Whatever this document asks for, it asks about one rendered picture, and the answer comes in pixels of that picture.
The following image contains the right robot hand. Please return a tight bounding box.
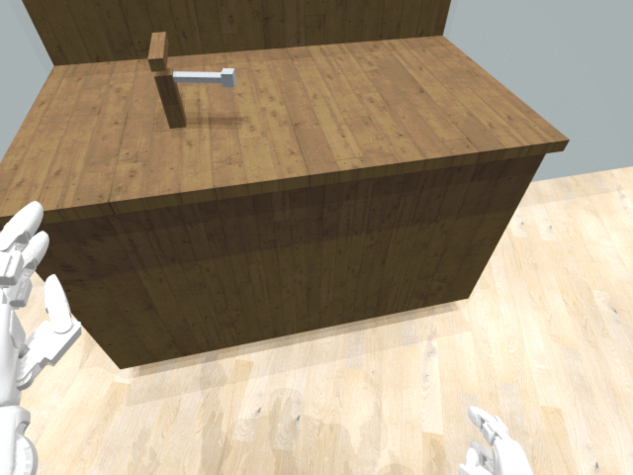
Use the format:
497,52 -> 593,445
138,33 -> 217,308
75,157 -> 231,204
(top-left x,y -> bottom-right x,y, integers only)
460,406 -> 533,475

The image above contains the left robot hand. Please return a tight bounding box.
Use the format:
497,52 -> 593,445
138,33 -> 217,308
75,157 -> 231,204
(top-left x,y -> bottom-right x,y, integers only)
0,201 -> 82,407

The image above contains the left robot forearm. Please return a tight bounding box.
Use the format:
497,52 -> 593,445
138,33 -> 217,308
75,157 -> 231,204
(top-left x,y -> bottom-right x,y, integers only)
0,406 -> 39,475

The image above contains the tap lever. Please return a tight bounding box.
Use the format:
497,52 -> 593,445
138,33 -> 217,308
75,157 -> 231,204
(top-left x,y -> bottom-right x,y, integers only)
173,68 -> 236,87

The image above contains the counter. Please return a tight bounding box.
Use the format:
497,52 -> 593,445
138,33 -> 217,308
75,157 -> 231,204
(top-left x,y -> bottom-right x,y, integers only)
0,0 -> 569,369

